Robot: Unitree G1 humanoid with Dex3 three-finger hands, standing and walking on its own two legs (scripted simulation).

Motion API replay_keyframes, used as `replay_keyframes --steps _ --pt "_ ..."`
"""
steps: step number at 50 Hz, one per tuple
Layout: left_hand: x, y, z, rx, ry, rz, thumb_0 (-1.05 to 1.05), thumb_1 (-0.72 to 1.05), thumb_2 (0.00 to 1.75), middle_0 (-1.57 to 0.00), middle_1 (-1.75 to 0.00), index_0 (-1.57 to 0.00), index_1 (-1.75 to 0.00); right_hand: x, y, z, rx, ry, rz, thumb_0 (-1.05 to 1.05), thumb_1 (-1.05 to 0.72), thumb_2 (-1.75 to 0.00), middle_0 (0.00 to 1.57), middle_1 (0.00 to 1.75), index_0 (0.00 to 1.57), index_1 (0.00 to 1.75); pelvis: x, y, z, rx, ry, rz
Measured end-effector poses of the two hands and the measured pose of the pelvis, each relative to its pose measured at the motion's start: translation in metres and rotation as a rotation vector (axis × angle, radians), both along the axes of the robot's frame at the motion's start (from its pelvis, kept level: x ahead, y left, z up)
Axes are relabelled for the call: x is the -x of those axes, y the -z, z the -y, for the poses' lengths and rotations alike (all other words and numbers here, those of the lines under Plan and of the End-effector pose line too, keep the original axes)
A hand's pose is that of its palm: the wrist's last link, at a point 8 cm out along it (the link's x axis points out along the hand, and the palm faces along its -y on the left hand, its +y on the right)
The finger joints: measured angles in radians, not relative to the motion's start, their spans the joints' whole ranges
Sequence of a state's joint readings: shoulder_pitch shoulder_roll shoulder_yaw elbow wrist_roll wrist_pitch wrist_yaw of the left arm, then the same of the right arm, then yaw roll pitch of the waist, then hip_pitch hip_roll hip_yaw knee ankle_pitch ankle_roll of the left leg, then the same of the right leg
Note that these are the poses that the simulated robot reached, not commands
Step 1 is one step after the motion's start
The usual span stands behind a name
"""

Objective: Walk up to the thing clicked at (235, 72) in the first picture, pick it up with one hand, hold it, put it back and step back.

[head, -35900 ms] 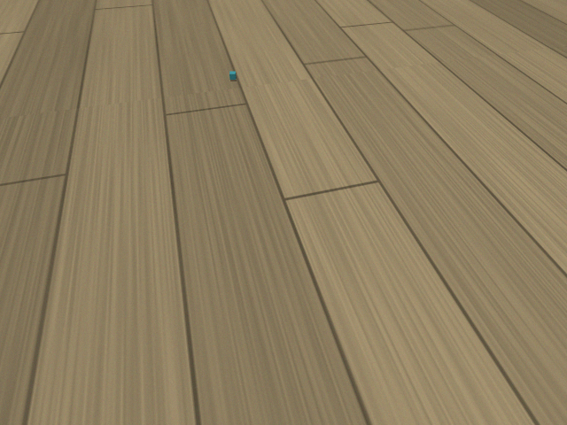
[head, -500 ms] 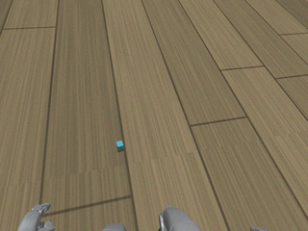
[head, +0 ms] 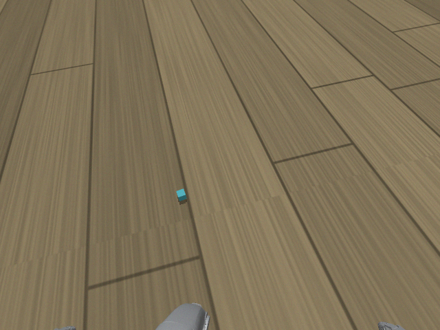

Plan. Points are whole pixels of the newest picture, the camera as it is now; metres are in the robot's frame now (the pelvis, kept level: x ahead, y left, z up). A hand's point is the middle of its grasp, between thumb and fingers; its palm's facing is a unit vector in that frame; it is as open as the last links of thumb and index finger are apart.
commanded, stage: step back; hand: left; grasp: from above
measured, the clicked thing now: (181, 194) +0.81 +0.27 -0.75
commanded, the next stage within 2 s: stand in 1.70 s
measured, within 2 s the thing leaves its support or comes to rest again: neither
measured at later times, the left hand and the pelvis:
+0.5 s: hand out of the picture -0.10 +0.24 -0.16, palm faces +0.02 -0.92 -0.38, open 7.3 cm; pelvis -0.18 -0.03 -0.01, yaw +1 degrees
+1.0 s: hand out of the picture -0.23 +0.24 -0.14, palm faces +0.09 -0.91 -0.40, open 7.3 cm; pelvis -0.27 -0.05 +0.00, yaw +5 degrees
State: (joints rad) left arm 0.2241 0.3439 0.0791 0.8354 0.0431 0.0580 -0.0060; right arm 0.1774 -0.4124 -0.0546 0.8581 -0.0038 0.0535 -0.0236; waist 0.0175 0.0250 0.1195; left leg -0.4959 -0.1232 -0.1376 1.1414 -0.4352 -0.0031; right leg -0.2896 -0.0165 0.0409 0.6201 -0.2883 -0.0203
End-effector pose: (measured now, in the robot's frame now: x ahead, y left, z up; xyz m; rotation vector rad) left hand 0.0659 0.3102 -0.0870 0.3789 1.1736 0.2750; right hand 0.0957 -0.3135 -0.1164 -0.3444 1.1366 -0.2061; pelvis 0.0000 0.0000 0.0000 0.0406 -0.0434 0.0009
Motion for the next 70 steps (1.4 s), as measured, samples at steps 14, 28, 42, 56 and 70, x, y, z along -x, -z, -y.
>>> replay_keyframes --steps 14,28,42,56,70 --pt "0.054 0.025 0.002 0.063 -0.004 0.122 0.01 0.91 0.90 -0.20 -0.30 -0.21 -0.30 0.129 -0.007 -0.009 0.051 -0.071 -0.135 0.00 -0.90 -0.90 0.20 0.30 0.20 0.30 0.104 0.007 0.003 0.041 -0.097 0.021" --pt "0.215 0.037 0.037 0.027 -0.019 -0.047 0.01 0.91 0.90 -0.20 -0.30 -0.21 -0.30 0.149 -0.008 0.037 0.051 -0.104 0.101 0.00 -0.90 -0.90 0.21 0.30 0.20 0.30 0.208 0.018 0.043 0.083 -0.011 0.017" --pt "0.298 0.008 0.027 -0.027 -0.084 0.024 0.01 0.90 0.90 -0.21 -0.30 -0.21 -0.30 0.282 0.013 0.043 0.001 -0.089 -0.129 0.00 -0.90 -0.90 0.20 0.30 0.20 0.30 0.262 0.009 0.048 0.035 -0.103 -0.011" --pt "0.298 0.017 0.047 0.020 -0.070 0.003 0.01 0.91 0.90 -0.20 -0.30 -0.21 -0.30 0.292 0.002 0.057 -0.011 -0.046 -0.088 0.00 -0.90 -0.90 0.21 0.30 0.20 0.30 0.258 0.005 0.065 0.044 -0.077 0.012" --pt "0.290 0.021 0.046 0.036 -0.135 -0.007 0.01 0.90 0.90 -0.21 -0.30 -0.21 -0.30 0.217 0.002 0.041 0.008 -0.134 -0.073 0.00 -0.90 -0.90 0.20 0.30 0.20 0.30 0.228 0.005 0.051 0.047 -0.127 0.007"
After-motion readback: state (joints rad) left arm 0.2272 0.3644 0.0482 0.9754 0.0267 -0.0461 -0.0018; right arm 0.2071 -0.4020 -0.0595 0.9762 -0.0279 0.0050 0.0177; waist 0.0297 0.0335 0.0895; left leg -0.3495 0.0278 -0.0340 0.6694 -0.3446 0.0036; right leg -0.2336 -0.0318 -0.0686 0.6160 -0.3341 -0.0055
